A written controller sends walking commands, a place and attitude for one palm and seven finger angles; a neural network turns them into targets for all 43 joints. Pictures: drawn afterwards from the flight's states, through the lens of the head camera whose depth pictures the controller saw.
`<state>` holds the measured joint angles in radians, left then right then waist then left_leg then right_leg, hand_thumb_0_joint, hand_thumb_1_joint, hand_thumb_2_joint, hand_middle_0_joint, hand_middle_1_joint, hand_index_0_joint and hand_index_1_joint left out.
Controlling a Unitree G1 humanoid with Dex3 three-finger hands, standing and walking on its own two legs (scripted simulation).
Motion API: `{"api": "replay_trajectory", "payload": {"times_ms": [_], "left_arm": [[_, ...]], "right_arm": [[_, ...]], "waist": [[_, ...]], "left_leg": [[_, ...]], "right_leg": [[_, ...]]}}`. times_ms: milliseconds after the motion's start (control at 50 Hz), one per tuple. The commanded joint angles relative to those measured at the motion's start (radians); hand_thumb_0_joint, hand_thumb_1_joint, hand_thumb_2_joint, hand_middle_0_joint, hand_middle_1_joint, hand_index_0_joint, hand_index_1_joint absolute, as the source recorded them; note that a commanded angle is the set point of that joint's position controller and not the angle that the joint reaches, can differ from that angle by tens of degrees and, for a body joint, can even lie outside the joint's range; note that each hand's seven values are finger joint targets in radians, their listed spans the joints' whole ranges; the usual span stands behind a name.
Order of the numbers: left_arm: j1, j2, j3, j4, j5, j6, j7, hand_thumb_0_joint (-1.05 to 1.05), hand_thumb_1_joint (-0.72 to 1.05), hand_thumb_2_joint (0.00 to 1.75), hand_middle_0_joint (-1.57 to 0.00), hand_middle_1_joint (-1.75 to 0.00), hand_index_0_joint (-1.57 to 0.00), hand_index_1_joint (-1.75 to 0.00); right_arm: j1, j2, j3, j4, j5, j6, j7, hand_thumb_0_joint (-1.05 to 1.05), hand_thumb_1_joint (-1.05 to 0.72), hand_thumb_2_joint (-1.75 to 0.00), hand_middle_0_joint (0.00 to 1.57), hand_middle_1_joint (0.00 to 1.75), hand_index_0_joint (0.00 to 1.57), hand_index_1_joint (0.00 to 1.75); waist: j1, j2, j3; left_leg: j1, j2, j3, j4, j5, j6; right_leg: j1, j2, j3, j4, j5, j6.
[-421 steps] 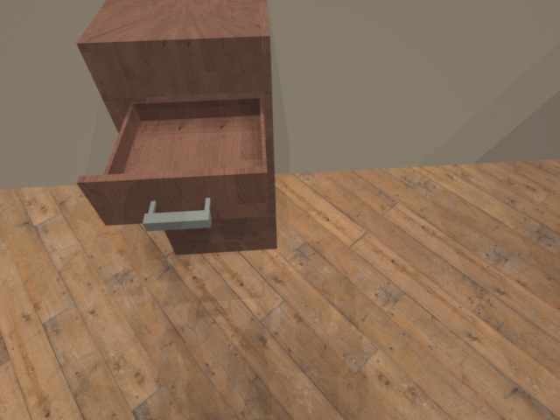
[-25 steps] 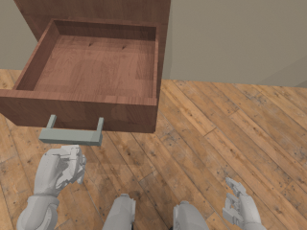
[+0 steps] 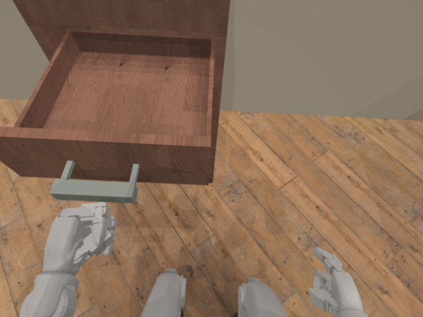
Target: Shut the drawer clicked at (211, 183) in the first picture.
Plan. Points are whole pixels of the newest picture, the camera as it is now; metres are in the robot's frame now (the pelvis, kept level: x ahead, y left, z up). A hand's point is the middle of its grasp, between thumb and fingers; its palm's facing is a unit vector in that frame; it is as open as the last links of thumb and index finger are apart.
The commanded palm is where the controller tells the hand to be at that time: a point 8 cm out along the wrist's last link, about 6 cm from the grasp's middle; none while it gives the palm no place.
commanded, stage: push the drawer shut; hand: left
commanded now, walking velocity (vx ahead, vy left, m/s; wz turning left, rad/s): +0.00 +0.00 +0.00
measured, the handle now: (99, 179) +0.35 +0.22 +0.04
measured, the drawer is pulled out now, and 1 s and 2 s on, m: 0.30 0.20 0.08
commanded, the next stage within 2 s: none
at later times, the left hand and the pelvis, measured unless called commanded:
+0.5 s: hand (112, 205) +0.30 +0.19 +0.03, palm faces -0.02 -1.00 -0.05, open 3.1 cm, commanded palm +0.30 +0.24 +0.04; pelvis -0.01 +0.00 +0.00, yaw +0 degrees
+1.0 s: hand (120, 172) +0.36 +0.19 +0.03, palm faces -0.01 -1.00 -0.05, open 3.1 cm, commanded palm +0.36 +0.23 +0.04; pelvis -0.01 +0.01 +0.01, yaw -1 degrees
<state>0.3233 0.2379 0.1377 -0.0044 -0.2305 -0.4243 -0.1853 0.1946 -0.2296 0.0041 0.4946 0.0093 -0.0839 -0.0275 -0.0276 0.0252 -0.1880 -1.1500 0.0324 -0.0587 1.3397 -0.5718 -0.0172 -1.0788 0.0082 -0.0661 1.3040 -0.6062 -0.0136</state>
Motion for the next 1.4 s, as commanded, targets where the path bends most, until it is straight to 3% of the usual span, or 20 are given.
{"api": "replay_trajectory", "payload": {"times_ms": [0,120,200,400,480,560,600,620,660,720,760,820,860,1100,1180,1220,1320,1340,1380], "left_arm": [[-0.113,0.115,0.073,-0.179,-0.015,-0.074,-0.002,0.00,0.90,0.90,-1.40,-1.60,-1.40,-1.60],[-0.246,0.125,0.070,-0.124,-0.016,-0.051,-0.021,0.00,0.90,0.90,-1.40,-1.60,-1.40,-1.60],[-0.349,0.136,0.077,-0.092,-0.016,-0.039,-0.020,0.00,0.90,0.90,-1.40,-1.60,-1.40,-1.60],[-0.457,0.147,0.094,-0.005,-0.017,-0.033,-0.013,0.00,0.90,0.90,-1.40,-1.60,-1.40,-1.60],[-0.560,0.141,0.075,0.045,-0.002,-0.037,0.002,0.00,0.90,0.90,-1.40,-1.60,-1.40,-1.60],[-0.618,0.172,0.104,0.097,0.005,-0.048,0.013,0.00,0.90,0.90,-1.40,-1.60,-1.40,-1.60],[-0.642,0.146,0.078,0.095,0.012,-0.054,0.017,0.00,0.90,0.90,-1.40,-1.60,-1.40,-1.60],[-0.646,0.137,0.070,0.101,0.012,-0.054,0.018,0.00,0.90,0.90,-1.40,-1.60,-1.40,-1.60],[-0.662,0.174,0.103,0.146,0.016,-0.052,0.025,0.00,0.90,0.90,-1.40,-1.60,-1.40,-1.60],[-0.761,0.174,0.100,0.204,0.024,-0.058,0.025,0.00,0.90,0.90,-1.40,-1.60,-1.40,-1.60],[-0.795,0.208,0.129,0.231,0.027,-0.064,0.027,0.00,0.90,0.90,-1.40,-1.60,-1.40,-1.60],[-0.821,0.193,0.123,0.256,0.027,-0.067,0.020,0.00,0.90,0.90,-1.40,-1.60,-1.40,-1.60],[-0.846,0.188,0.112,0.261,0.028,-0.069,0.016,0.00,0.90,0.90,-1.40,-1.60,-1.40,-1.60],[-1.034,0.233,0.147,0.430,0.048,-0.090,0.013,0.00,0.90,0.90,-1.40,-1.60,-1.40,-1.60],[-1.082,0.252,0.162,0.455,0.052,-0.102,0.007,0.00,0.90,0.90,-1.40,-1.60,-1.40,-1.60],[-1.105,0.248,0.160,0.477,0.051,-0.101,0.004,0.00,0.90,0.90,-1.40,-1.60,-1.40,-1.60],[-1.162,0.273,0.177,0.537,0.058,-0.109,0.002,0.00,0.90,0.90,-1.40,-1.60,-1.40,-1.60],[-1.187,0.259,0.165,0.554,0.058,-0.109,0.001,0.00,0.90,0.90,-1.40,-1.60,-1.40,-1.60],[-1.220,0.291,0.187,0.580,0.061,-0.116,-0.007,0.00,0.90,0.90,-1.40,-1.60,-1.40,-1.60]], "right_arm": [[-0.013,-0.142,-0.059,-0.130,0.003,-0.048,-0.015,0.00,-0.90,-0.90,0.20,0.30,0.20,0.30],[-0.007,-0.154,-0.054,-0.115,0.004,-0.048,-0.018,0.00,-0.90,-0.90,0.20,0.30,0.20,0.30],[0.000,-0.159,-0.053,-0.094,0.006,-0.049,-0.022,0.00,-0.90,-0.90,0.20,0.30,0.20,0.30],[0.001,-0.161,-0.050,-0.069,0.006,-0.047,-0.024,0.00,-0.90,-0.90,0.20,0.30,0.20,0.30],[0.005,-0.164,-0.046,-0.059,0.006,-0.041,-0.024,0.00,-0.90,-0.90,0.20,0.30,0.20,0.30],[0.017,-0.170,-0.047,-0.051,0.005,-0.037,-0.025,0.00,-0.90,-0.90,0.20,0.30,0.20,0.30],[0.016,-0.168,-0.048,-0.050,0.004,-0.033,-0.020,0.00,-0.90,-0.90,0.20,0.30,0.20,0.30],[0.021,-0.169,-0.050,-0.048,0.004,-0.032,-0.018,0.00,-0.90,-0.90,0.20,0.30,0.20,0.30],[0.028,-0.175,-0.048,-0.044,0.002,-0.025,-0.019,0.00,-0.90,-0.90,0.20,0.30,0.20,0.30],[0.031,-0.174,-0.046,-0.034,0.004,-0.014,-0.021,0.00,-0.90,-0.90,0.20,0.30,0.20,0.30],[0.039,-0.180,-0.047,-0.028,0.003,-0.009,-0.024,0.00,-0.90,-0.90,0.20,0.30,0.20,0.30],[0.046,-0.175,-0.047,-0.027,0.002,0.000,-0.020,0.00,-0.90,-0.90,0.20,0.30,0.20,0.30],[0.058,-0.178,-0.049,-0.021,0.002,0.003,-0.018,0.00,-0.90,-0.90,0.20,0.30,0.20,0.30],[0.101,-0.182,-0.048,0.011,-0.003,0.037,-0.013,0.00,-0.90,-0.90,0.20,0.30,0.20,0.30],[0.116,-0.184,-0.051,0.020,-0.006,0.046,-0.012,0.00,-0.90,-0.90,0.20,0.30,0.20,0.30],[0.121,-0.182,-0.051,0.025,-0.005,0.052,-0.010,0.00,-0.90,-0.90,0.20,0.30,0.20,0.30],[0.136,-0.184,-0.049,0.035,-0.007,0.063,-0.007,0.00,-0.90,-0.90,0.20,0.30,0.20,0.30],[0.140,-0.182,-0.048,0.038,-0.008,0.065,-0.006,0.00,-0.90,-0.90,0.20,0.30,0.20,0.30],[0.148,-0.185,-0.048,0.042,-0.009,0.066,-0.006,0.00,-0.90,-0.90,0.20,0.30,0.20,0.30]], "waist": [[-0.016,0.028,-0.270],[-0.021,0.041,-0.292],[-0.038,0.034,-0.291],[-0.023,0.043,-0.330],[-0.042,0.037,-0.314],[-0.035,0.048,-0.318],[-0.035,0.073,-0.334],[-0.039,0.057,-0.343],[-0.040,0.027,-0.324],[-0.053,0.020,-0.302],[-0.053,0.022,-0.319],[-0.042,0.052,-0.358],[-0.051,0.071,-0.380],[-0.071,0.040,-0.369],[-0.068,0.066,-0.413],[-0.077,0.047,-0.409],[-0.079,0.070,-0.408],[-0.090,0.053,-0.403],[-0.088,0.067,-0.409]], "left_leg": [[0.238,-0.028,0.018,-0.164,0.251,0.044],[0.244,-0.028,0.017,-0.171,0.237,0.047],[0.252,-0.026,0.014,-0.169,0.227,0.047],[0.279,-0.027,0.017,-0.196,0.233,0.046],[0.275,-0.026,0.015,-0.201,0.205,0.046],[0.283,-0.026,0.012,-0.213,0.197,0.042],[0.325,-0.024,0.008,-0.223,0.221,0.037],[0.333,-0.023,0.008,-0.222,0.231,0.038],[0.297,-0.023,0.008,-0.223,0.210,0.040],[0.279,-0.025,0.013,-0.224,0.166,0.040],[0.282,-0.024,0.010,-0.222,0.171,0.042],[0.319,-0.024,0.013,-0.227,0.216,0.036],[0.351,-0.020,0.008,-0.224,0.250,0.035],[0.339,-0.018,0.009,-0.216,0.271,0.034],[0.369,-0.017,0.009,-0.211,0.309,0.033],[0.355,-0.017,0.015,-0.207,0.309,0.036],[0.355,-0.015,0.014,-0.207,0.310,0.033],[0.339,-0.017,0.018,-0.203,0.304,0.037],[0.339,-0.017,0.016,-0.200,0.299,0.038]], "right_leg": [[0.144,0.018,0.020,-0.193,0.242,-0.010],[0.146,0.017,0.024,-0.201,0.224,-0.011],[0.124,0.016,0.022,-0.205,0.218,-0.007],[0.154,0.012,0.026,-0.221,0.216,-0.010],[0.134,0.012,0.025,-0.224,0.195,-0.009],[0.130,0.012,0.025,-0.223,0.187,-0.013],[0.119,0.009,0.018,-0.219,0.206,-0.015],[0.122,0.009,0.018,-0.222,0.215,-0.013],[0.133,0.012,0.020,-0.225,0.199,-0.013],[0.122,0.011,0.026,-0.236,0.169,-0.009],[0.119,0.013,0.028,-0.229,0.172,-0.010],[0.138,0.011,0.028,-0.230,0.207,-0.013],[0.122,0.013,0.022,-0.221,0.232,-0.015],[0.124,0.016,0.028,-0.226,0.260,-0.012],[0.127,0.017,0.030,-0.221,0.287,-0.014],[0.142,0.016,0.033,-0.227,0.296,-0.010],[0.130,0.018,0.034,-0.225,0.294,-0.012],[0.138,0.018,0.037,-0.230,0.298,-0.009],[0.131,0.021,0.040,-0.226,0.291,-0.011]]}}
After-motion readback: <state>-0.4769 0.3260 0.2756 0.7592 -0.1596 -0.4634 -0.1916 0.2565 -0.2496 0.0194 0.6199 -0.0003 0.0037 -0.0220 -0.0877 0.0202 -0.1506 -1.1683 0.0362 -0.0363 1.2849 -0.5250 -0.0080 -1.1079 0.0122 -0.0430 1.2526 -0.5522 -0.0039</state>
